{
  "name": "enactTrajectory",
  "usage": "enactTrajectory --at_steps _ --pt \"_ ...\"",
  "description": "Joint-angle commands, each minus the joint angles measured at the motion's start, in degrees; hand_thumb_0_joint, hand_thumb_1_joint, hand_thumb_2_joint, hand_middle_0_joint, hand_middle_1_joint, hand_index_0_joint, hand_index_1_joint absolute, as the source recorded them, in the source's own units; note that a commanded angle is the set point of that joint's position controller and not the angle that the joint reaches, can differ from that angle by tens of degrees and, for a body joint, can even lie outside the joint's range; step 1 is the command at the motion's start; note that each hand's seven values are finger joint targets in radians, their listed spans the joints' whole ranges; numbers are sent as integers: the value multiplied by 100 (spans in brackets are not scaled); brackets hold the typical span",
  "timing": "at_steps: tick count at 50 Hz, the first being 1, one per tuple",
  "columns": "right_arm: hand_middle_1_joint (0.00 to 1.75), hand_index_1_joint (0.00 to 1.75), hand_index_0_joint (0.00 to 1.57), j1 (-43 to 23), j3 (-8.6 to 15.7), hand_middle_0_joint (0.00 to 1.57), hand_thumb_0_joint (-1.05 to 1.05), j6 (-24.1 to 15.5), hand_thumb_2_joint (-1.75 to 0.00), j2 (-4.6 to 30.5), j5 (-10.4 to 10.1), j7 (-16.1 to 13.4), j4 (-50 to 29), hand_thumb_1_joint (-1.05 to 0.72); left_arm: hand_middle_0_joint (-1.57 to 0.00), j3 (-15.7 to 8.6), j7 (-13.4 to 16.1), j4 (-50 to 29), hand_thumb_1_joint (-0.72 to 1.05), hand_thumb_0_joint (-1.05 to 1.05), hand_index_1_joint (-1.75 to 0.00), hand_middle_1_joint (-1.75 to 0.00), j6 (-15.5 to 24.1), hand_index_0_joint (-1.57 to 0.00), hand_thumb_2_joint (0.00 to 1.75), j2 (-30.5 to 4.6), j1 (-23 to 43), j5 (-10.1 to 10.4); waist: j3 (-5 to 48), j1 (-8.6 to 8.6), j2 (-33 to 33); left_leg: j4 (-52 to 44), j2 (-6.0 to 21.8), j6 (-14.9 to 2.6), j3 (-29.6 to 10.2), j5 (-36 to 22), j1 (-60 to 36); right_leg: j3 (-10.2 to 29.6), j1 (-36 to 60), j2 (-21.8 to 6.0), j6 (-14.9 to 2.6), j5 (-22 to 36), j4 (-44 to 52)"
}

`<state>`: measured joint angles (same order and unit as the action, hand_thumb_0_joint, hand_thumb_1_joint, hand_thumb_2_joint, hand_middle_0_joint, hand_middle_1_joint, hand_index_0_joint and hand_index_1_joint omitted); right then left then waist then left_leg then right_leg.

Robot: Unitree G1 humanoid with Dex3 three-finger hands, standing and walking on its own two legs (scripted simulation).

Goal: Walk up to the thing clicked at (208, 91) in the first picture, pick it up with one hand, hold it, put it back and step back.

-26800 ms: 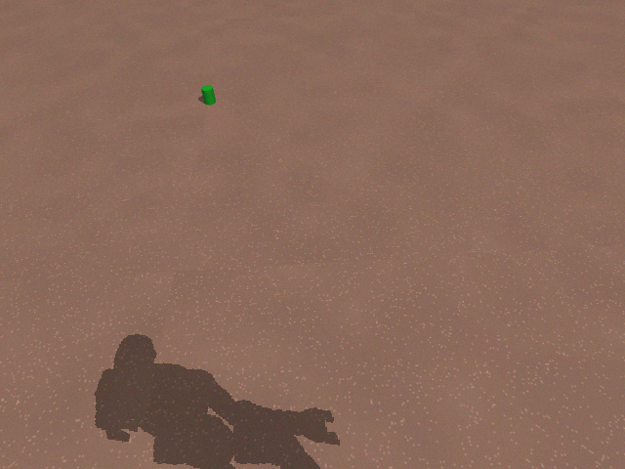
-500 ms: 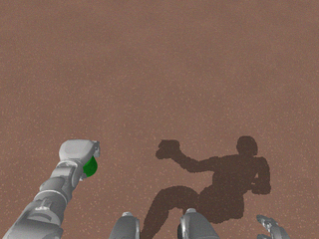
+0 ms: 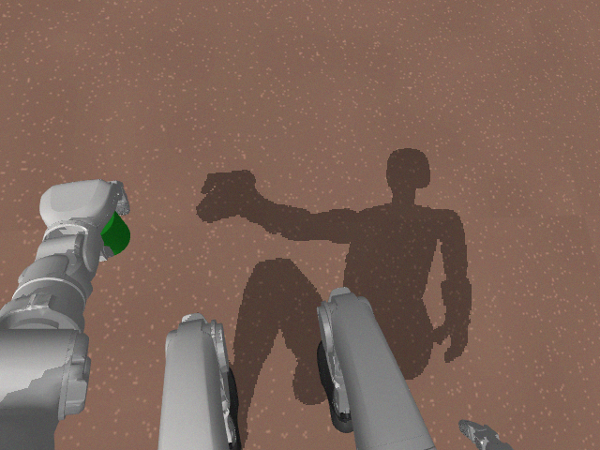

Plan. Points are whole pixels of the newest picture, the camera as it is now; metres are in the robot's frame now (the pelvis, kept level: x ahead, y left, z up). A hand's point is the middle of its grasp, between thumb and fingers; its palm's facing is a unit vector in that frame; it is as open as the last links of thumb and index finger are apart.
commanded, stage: crouch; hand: left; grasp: from above
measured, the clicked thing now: (99, 228) +0.45 +0.25 -0.18
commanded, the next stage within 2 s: lower in 1.04 s
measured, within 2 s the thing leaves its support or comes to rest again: neither
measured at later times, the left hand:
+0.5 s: hand (119, 227) +0.48 +0.25 -0.27, palm faces -0.48 -0.05 -0.87, open 8.6 cm
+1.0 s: hand (128, 226) +0.49 +0.25 -0.33, palm faces -0.47 -0.04 -0.88, open 8.6 cm
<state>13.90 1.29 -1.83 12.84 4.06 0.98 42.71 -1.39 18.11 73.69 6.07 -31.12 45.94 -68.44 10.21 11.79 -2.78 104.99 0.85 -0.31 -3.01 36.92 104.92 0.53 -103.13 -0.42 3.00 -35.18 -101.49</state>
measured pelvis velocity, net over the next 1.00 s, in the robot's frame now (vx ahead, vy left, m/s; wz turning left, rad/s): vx -0.02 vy -0.01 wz -0.06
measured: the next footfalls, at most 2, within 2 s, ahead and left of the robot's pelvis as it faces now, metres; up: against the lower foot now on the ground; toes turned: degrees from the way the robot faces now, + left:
none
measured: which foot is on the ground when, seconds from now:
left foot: down 0.00-1.00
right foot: down 0.00-1.00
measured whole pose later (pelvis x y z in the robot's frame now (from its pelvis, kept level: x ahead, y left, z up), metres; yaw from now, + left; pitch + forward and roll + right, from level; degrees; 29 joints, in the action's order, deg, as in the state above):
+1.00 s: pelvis -0.02 -0.01 -0.15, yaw -4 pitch +37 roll -8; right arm 11.6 -5.1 -2.4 15.4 7.8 7.3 40.3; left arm -6.9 20.7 86.7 9.5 -45.8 61.8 -74.4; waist 1.8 18.3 0.2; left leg 133.1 -0.2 0.9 -7.6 39.4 130.8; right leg -1.9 -127.5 0.7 3.3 -37.4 -127.7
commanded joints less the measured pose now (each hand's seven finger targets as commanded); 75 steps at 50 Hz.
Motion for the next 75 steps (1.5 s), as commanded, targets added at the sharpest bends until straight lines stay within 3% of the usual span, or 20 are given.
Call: enactTrajectory --at_steps 1,5,7,13,17,21,25,34,38,41,44,45,50,53,60,62,65,72,74,75 --pt "30 30 20 994 395 20 0 -165 -90 1347 70 15 -213 -90 -88 -359 512 -1306 57 0 -83 -88 174 -93 82 -1759 2763 -67 4132 27 -1270 -923 -111 6 -67 -1251 -3018 -455 1150 65 -521 1008 677" --pt "30 30 20 1144 360 20 0 -204 -90 1460 164 132 -111 -91 -92 -549 657 -1173 59 0 -81 -85 175 -96 83 -2022 2947 -225 4413 70 -1627 -511 -89 63 -114 -1904 -3178 -490 785 9 -515 1364 223" --pt "30 30 20 1169 371 20 0 -211 -90 1488 188 201 -116 -91 -92 -523 667 -1113 59 0 -80 -84 166 -96 84 -2016 3059 -254 4458 104 -1763 -357 -73 84 -136 -2087 -3191 -532 641 9 -521 1438 45" --pt "30 30 20 1185 285 20 0 -184 -90 1469 232 327 -203 -91 -95 -634 682 -685 60 0 -82 -85 36 -98 87 -2207 3037 -255 4215 147 -1617 98 -124 -14 84 -1731 -2359 -528 687 47 -495 1436 -183" --pt "30 30 20 1108 268 20 0 -157 -90 1431 238 393 -205 -91 -95 -492 540 -482 61 0 -81 -85 34 -98 85 -2114 3034 -206 3919 248 -1381 391 -118 -76 139 -1551 -1808 -530 738 98 -465 1446 -286" --pt "30 30 20 1130 266 20 0 -117 -90 1496 233 456 -241 -91 -95 -607 367 -417 65 0 -85 -89 107 -100 86 -2429 3081 -132 3975 273 -1213 675 -116 -111 163 -1558 -1451 -510 855 107 -425 1565 -482" --pt "30 30 20 1134 223 20 0 -68 -90 1536 257 510 -214 -91 -99 -596 280 -427 70 0 -84 -88 255 -103 85 -2529 3246 -212 3754 320 -1485 797 -114 -65 152 -1422 -1297 -565 533 124 -460 1359 -701" --pt "30 30 20 1221 99 20 0 -3 -90 1679 296 570 -242 -91 -95 -739 464 -431 64 0 -84 -88 437 -98 88 -2839 3579 -385 3793 423 -1883 988 -107 10 17 -1438 -1466 -758 -99 113 -486 1267 -1148" --pt "30 30 20 1218 27 20 0 -26 -90 1697 322 563 -233 -91 -93 -718 554 -220 61 0 -83 -87 436 -96 86 -2956 3865 -473 3669 553 -1939 1145 -109 -18 17 -1170 -1261 -782 -278 125 -492 1141 -1259" --pt "30 30 20 1152 -54 20 0 -28 -90 1683 343 537 -199 -91 -92 -791 640 33 59 0 -81 -84 414 -95 85 -3147 3831 -496 3640 490 -1809 1279 -145 -74 131 -903 -852 -752 -170 170 -472 1018 -1255" --pt "30 30 20 1120 -133 20 0 -45 -90 1692 357 540 -175 -91 -93 -689 635 155 60 0 -82 -85 378 -96 85 -3055 3811 -526 3508 536 -1993 1245 -142 -36 101 -858 -873 -814 -378 178 -500 935 -1359" --pt "30 30 20 1120 -121 20 0 -54 -90 1738 341 539 -199 -91 -92 -732 626 228 61 0 -82 -86 355 -95 84 -3177 3854 -530 3431 571 -1948 1270 -135 -47 76 -793 -832 -836 -476 168 -504 876 -1380" --pt "30 30 20 1132 -222 20 0 -41 -90 1773 351 537 -239 -91 -92 -645 554 321 59 0 -83 -86 320 -95 88 -3143 3842 -489 3339 671 -1791 1420 -143 -73 50 -811 -642 -863 -413 170 -472 961 -1424" --pt "30 30 20 1089 -269 20 0 -36 -90 1774 351 544 -220 -91 -95 -640 490 150 62 0 -84 -87 339 -98 90 -3283 3919 -436 3422 610 -1854 1554 -132 -92 109 -886 -509 -835 -212 212 -458 1072 -1459" --pt "30 30 20 1156 -337 20 0 11 -90 1801 341 604 -285 -91 -98 -604 374 138 65 0 -82 -85 373 -101 87 -3293 3680 -417 3461 657 -1867 1700 -116 -61 32 -1251 -529 -898 -140 215 -445 1363 -1642" --pt "30 30 20 1147 -361 20 0 30 -90 1799 367 603 -260 -91 -99 -565 389 249 65 0 -82 -85 411 -101 89 -3180 3669 -401 3231 723 -1767 1752 -111 -65 4 -1212 -396 -934 -280 218 -432 1339 -1667" --pt "30 30 20 1088 -382 20 0 14 -90 1857 374 617 -275 -91 -98 -583 406 287 65 0 -82 -85 481 -101 85 -3304 3734 -447 2999 726 -2012 1773 -114 -25 -34 -1170 -406 -986 -574 213 -480 1235 -1794" --pt "30 30 20 1063 -394 20 0 -17 -90 1932 419 685 -368 -91 -99 -721 620 -46 71 0 -85 -89 602 -103 86 -3527 3888 -535 3410 752 -2375 1914 -90 12 -81 -1431 -822 -1074 -615 247 -486 1431 -1992" --pt "30 30 20 1075 -403 20 0 -36 -90 1968 468 687 -393 -91 -99 -732 698 136 72 0 -85 -89 599 -104 85 -3467 3816 -522 3173 875 -2268 1976 -98 4 -72 -1332 -578 -1100 -624 232 -483 1392 -2009" --pt "30 30 20 1050 -443 20 0 -45 -90 1910 481 697 -384 -91 -100 -739 730 35 71 0 -85 -88 608 -103 86 -3498 3858 -536 3260 852 -2312 2008 -92 -20 -51 -1333 -562 -1067 -477 248 -453 1457 -1996"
